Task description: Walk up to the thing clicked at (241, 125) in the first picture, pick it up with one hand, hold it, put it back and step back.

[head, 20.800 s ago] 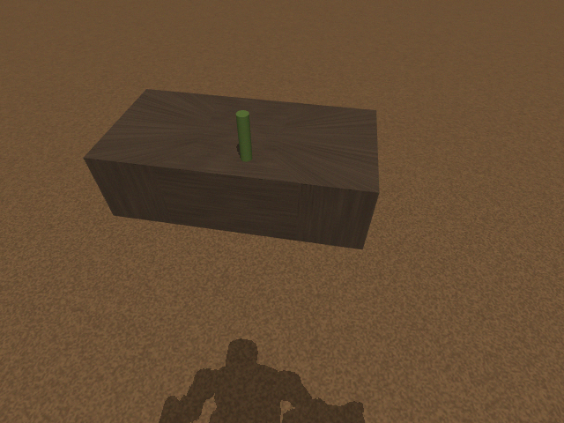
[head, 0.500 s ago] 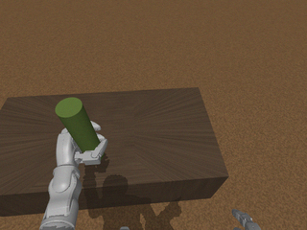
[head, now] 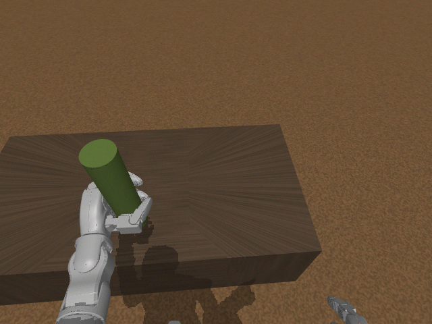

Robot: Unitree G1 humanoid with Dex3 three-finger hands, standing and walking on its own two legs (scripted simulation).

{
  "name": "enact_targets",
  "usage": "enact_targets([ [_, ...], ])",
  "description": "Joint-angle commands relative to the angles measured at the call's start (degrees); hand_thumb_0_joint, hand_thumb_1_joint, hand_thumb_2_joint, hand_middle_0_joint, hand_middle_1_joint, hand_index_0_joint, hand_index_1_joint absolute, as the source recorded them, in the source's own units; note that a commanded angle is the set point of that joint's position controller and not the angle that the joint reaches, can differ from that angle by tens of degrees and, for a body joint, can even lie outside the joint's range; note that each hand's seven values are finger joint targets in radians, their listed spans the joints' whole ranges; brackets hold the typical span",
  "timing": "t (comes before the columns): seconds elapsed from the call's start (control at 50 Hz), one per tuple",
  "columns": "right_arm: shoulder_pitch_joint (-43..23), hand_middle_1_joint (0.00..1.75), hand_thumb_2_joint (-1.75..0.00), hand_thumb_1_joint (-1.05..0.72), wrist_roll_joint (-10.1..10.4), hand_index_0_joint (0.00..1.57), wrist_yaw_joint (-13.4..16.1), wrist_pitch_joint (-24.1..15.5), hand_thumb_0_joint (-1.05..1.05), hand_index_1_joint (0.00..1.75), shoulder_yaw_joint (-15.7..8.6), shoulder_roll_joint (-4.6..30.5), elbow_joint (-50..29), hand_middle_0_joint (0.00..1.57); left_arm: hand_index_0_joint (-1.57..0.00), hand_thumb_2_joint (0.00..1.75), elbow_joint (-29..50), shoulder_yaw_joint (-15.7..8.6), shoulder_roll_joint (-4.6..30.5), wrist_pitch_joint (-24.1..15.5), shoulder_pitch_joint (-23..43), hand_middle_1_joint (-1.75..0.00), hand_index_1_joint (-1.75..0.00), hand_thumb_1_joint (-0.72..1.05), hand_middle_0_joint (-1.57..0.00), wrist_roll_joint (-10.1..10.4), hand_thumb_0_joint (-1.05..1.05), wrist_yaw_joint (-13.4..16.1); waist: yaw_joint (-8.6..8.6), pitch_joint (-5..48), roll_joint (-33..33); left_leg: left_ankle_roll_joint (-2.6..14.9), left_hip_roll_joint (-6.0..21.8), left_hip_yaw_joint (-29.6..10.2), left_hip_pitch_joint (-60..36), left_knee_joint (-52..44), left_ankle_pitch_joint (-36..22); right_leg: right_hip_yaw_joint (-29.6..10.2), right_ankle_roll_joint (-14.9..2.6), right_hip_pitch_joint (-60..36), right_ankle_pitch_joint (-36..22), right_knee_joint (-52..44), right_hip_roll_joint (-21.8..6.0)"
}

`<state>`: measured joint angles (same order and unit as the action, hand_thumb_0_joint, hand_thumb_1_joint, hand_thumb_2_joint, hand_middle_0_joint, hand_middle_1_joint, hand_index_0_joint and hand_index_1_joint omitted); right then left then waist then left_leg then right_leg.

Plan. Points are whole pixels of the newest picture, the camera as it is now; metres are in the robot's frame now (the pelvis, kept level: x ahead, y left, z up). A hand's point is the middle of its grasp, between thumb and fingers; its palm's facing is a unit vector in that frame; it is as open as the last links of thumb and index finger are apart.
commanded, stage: hold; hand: left
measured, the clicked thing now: (120, 192) +0.33 +0.18 +0.10
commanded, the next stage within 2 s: crouch in 1.44 s
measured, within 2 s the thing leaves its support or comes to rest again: neither
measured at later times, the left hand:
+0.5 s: hand (130, 204) +0.33 +0.17 +0.06, palm faces +0.13 -0.99 +0.02, open 7.0 cm
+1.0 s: hand (132, 203) +0.33 +0.17 +0.06, palm faces +0.14 -0.99 +0.01, open 7.0 cm
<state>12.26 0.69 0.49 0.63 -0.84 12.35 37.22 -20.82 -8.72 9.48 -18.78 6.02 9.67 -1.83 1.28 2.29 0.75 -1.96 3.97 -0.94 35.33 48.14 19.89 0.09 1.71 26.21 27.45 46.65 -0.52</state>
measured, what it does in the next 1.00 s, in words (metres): stands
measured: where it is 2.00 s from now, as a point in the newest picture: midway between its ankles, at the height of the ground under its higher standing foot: outside the picture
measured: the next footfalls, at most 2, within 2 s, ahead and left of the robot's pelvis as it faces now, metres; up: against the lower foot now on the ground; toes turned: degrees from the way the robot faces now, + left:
none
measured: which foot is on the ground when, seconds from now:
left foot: down 0.00-1.00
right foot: down 0.00-1.00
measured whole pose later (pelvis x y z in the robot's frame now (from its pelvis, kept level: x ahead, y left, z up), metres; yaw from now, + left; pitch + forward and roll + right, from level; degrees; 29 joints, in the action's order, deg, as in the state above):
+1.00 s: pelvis -0.01 +0.00 +0.00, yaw +0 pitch +6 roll -1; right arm 12.0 0.6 0.8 0.4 -0.6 12.2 37.5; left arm -22.3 -8.4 9.2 -19.6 7.0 9.2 -0.6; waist 1.4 2.3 0.8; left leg -1.8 3.9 -0.8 34.8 47.6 19.2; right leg -0.1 1.8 25.8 26.9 46.3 -0.6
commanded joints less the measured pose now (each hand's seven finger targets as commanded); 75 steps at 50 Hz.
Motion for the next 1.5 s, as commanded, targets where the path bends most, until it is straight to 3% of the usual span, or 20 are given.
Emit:
enact_targets([
  [0.0,-1.7,0.30,-0.90,-0.91,-0.2,0.20,0.5,-2.5,0.00,0.30,-2.5,7.8,-7.1,0.20,-1.35,1.31,11.7,-2.4,7.1,-3.9,14.0,-1.44,-1.44,0.43,-1.34,0.7,0.00,0.1,0.44,16.8,-0.6,2.90,-1.7,1.2,-16.9,-4.1,-16.8,1.5,-0.51,0.9,-23.4,-7.1,1.6],
  [0.1,-2.7,0.30,-0.90,-0.90,-0.3,0.20,0.4,-2.2,0.00,0.30,-2.5,7.4,-7.4,0.20,-1.35,1.31,12.5,-3.3,8.0,-4.3,16.2,-1.43,-1.44,0.46,-1.34,0.4,0.00,0.5,-0.40,14.5,1.0,2.41,-1.9,1.2,-15.0,-5.4,-11.6,1.6,-1.12,1.6,-17.3,-7.8,1.5],
  [0.2,-1.7,0.30,-0.90,-0.91,-0.4,0.20,0.2,-2.3,0.00,0.30,-2.8,8.0,-7.2,0.20,-1.36,1.31,13.4,-2.1,7.6,-4.7,17.0,-1.45,-1.45,0.44,-1.35,0.3,0.00,0.2,0.09,18.0,3.0,2.12,-1.4,0.7,-18.5,-5.3,-15.6,2.1,-1.39,1.8,-19.9,-6.5,1.9],
  [0.38,-2.1,0.30,-0.90,-0.91,-0.3,0.20,0.4,-2.5,0.00,0.30,-2.4,7.6,-7.6,0.20,-1.34,1.32,13.6,-0.2,5.8,-4.3,16.3,-1.43,-1.44,0.44,-1.33,0.2,0.00,1.1,0.10,16.5,0.6,2.17,-1.7,1.0,-17.1,-5.6,-13.9,2.0,-1.21,0.8,-19.4,-7.5,1.8],
  [0.44,-3.1,0.30,-0.90,-0.90,-0.3,0.20,0.5,-2.6,0.00,0.30,-2.4,7.7,-7.5,0.20,-1.33,1.30,11.0,-1.3,6.5,-4.2,16.4,-1.42,-1.43,0.43,-1.32,-0.1,0.00,1.1,0.18,11.5,0.7,1.83,-1.7,0.9,-14.1,-7.0,-7.5,2.0,-1.65,3.5,-13.3,-7.8,1.8],
  [0.58,-2.5,0.30,-0.91,-0.91,-0.3,0.20,0.7,-2.6,0.00,0.30,-2.3,7.5,-7.9,0.20,-1.35,1.34,12.9,-2.5,7.5,-4.6,15.4,-1.45,-1.46,0.44,-1.34,0.3,0.00,1.1,-0.24,16.8,0.6,2.25,-1.9,1.3,-16.8,-5.9,-12.7,1.7,-1.12,0.0,-18.5,-7.8,1.6],
  [0.64,-2.6,0.30,-0.90,-0.91,-0.3,0.20,0.6,-2.7,0.00,0.30,-2.4,7.6,-7.5,0.20,-1.35,1.33,10.1,-0.5,5.3,-4.3,15.2,-1.46,-1.46,0.41,-1.33,0.3,0.00,0.7,0.80,14.0,-0.7,2.33,-1.8,1.3,-15.6,-5.7,-11.4,1.7,-1.07,2.0,-17.4,-7.9,1.7],
  [0.7,-3.2,0.30,-0.91,-0.91,-0.1,0.20,0.6,-2.6,0.00,0.30,-2.2,7.4,-7.6,0.20,-1.34,1.32,12.3,-2.3,7.5,-4.8,15.9,-1.44,-1.45,0.43,-1.34,0.4,0.00,0.6,-0.37,14.3,-0.1,2.30,-2.1,1.6,-15.3,-5.9,-10.4,1.4,-1.07,1.4,-16.7,-8.4,1.4],
  [0.72,-3.0,0.30,-0.91,-0.91,-0.3,0.20,0.6,-2.6,0.00,0.30,-2.2,7.4,-7.7,0.20,-1.34,1.33,12.0,-0.5,5.7,-4.9,16.3,-1.44,-1.45,0.43,-1.33,0.5,0.00,0.3,0.61,14.2,-0.7,2.36,-1.9,1.4,-15.5,-5.9,-9.9,1.5,-1.04,2.1,-16.3,-8.2,1.6],
  [0.74,-2.9,0.30,-0.91,-0.91,-0.3,0.20,0.6,-2.8,0.00,0.30,-2.5,7.8,-7.7,0.20,-1.34,1.34,13.5,-1.8,6.8,-5.3,17.2,-1.45,-1.46,0.43,-1.33,0.7,0.00,0.4,0.23,15.2,0.4,2.21,-1.8,1.2,-16.4,-6.2,-9.7,1.6,-1.21,2.2,-15.7,-8.1,1.6],
  [0.9,-2.2,0.30,-0.91,-0.91,-0.3,0.20,0.7,-2.8,0.00,0.30,-2.3,7.6,-6.8,0.20,-1.32,1.33,13.2,-1.9,7.5,-5.0,17.1,-1.42,-1.43,0.42,-1.31,0.2,0.00,1.0,0.16,17.2,2.3,2.29,-1.7,1.1,-18.3,-5.4,-14.7,1.7,-1.12,1.6,-19.9,-7.5,1.7],
  [0.96,-2.6,0.30,-0.91,-0.91,-0.3,0.20,0.8,-2.6,0.00,0.30,-2.3,7.7,-7.0,0.20,-1.32,1.33,9.7,-1.8,6.5,-4.3,16.5,-1.43,-1.44,0.41,-1.31,0.2,0.00,1.0,0.79,12.8,-0.7,2.54,-1.9,1.4,-14.9,-5.7,-11.1,1.3,-0.87,2.3,-17.7,-8.3,1.4],
  [1.04,-2.8,0.30,-0.90,-0.91,-0.3,0.20,0.4,-2.4,0.00,0.30,-2.4,7.7,-7.4,0.20,-1.33,1.33,10.7,-1.7,6.5,-4.7,17.7,-1.44,-1.44,0.43,-1.32,0.2,0.00,1.0,-0.01,13.7,1.4,2.12,-1.8,1.2,-15.6,-6.4,-10.2,1.7,-1.41,2.6,-15.5,-7.9,1.6],
  [1.2,-1.7,0.30,-0.91,-0.92,-0.4,0.20,0.3,-2.5,0.00,0.30,-2.6,7.8,-7.3,0.20,-1.34,1.31,14.1,-1.9,7.8,-5.7,18.4,-1.43,-1.44,0.40,-1.33,0.3,0.00,0.5,0.04,19.2,1.1,2.53,-1.8,1.2,-18.0,-4.8,-16.0,1.5,-0.98,0.2,-21.5,-7.1,1.6],
  [1.24,-2.0,0.30,-0.91,-0.92,-0.3,0.20,0.3,-2.6,0.00,0.30,-2.3,7.5,-7.3,0.20,-1.35,1.31,13.1,-0.2,6.0,-5.4,17.0,-1.45,-1.45,0.39,-1.34,0.5,0.00,0.4,0.33,17.7,1.3,2.47,-1.7,1.1,-18.0,-4.9,-16.1,1.6,-0.97,0.8,-21.4,-7.2,1.6],
  [1.28,-2.4,0.30,-0.91,-0.92,0.0,0.20,0.4,-2.5,0.00,0.30,-2.4,7.8,-7.4,0.20,-1.33,1.30,13.0,-2.0,7.8,-5.1,17.4,-1.42,-1.43,0.39,-1.33,0.3,0.00,0.9,-0.09,15.3,0.4,2.28,-1.7,1.1,-16.7,-5.9,-13.4,1.7,-1.16,1.0,-18.9,-7.8,1.6],
  [1.36,-3.2,0.30,-0.91,-0.91,0.1,0.20,0.5,-2.3,0.00,0.30,-2.5,7.8,-7.4,0.20,-1.32,1.29,9.1,-2.0,5.9,-4.6,15.2,-1.41,-1.42,0.41,-1.31,0.7,0.00,1.0,-0.11,11.3,-1.2,2.19,-1.7,1.2,-14.0,-6.8,-9.1,1.8,-1.33,2.8,-15.0,-8.5,1.6],
  [1.4,-2.5,0.30,-0.91,-0.91,-0.1,0.20,0.6,-2.3,0.00,0.30,-2.5,7.9,-7.3,0.20,-1.32,1.31,8.5,-3.3,7.2,-4.5,15.4,-1.42,-1.42,0.42,-1.31,0.6,0.00,0.9,-0.05,12.6,-1.1,2.45,-1.8,1.3,-13.9,-6.3,-9.9,1.6,-1.21,2.3,-16.0,-8.3,1.5],
  [1.44,-2.6,0.30,-0.91,-0.91,-0.1,0.20,0.5,-2.3,0.00,0.30,-2.5,7.9,-7.5,0.20,-1.34,1.31,9.2,-1.2,6.0,-4.5,15.3,-1.44,-1.45,0.42,-1.33,0.3,0.00,0.5,0.33,13.3,-0.4,2.43,-1.9,1.6,-15.4,-6.0,-11.1,1.4,-1.13,2.3,-17.2,-8.2,1.4],
  [1.48,-2.5,0.30,-0.91,-0.91,-0.2,0.20,0.4,-2.3,0.00,0.30,-2.6,7.9,-7.7,0.20,-1.32,1.31,13.4,-1.6,7.6,-5.2,18.1,-1.42,-1.43,0.41,-1.32,0.1,0.00,0.6,-0.09,17.4,2.3,2.18,-2.0,1.5,-18.0,-5.9,-12.9,1.5,-1.31,1.3,-18.3,-7.8,1.4],
])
